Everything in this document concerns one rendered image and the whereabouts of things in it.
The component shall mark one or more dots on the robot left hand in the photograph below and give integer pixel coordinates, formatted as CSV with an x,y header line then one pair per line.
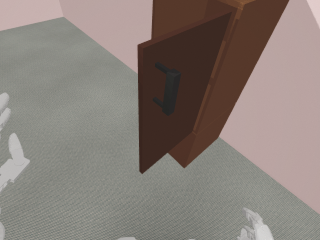
x,y
12,169

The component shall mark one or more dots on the cupboard door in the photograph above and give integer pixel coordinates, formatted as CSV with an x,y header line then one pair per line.
x,y
192,50

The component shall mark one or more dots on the robot right hand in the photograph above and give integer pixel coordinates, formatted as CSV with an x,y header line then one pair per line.
x,y
261,231

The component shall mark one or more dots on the handle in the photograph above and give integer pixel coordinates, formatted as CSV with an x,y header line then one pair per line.
x,y
171,89

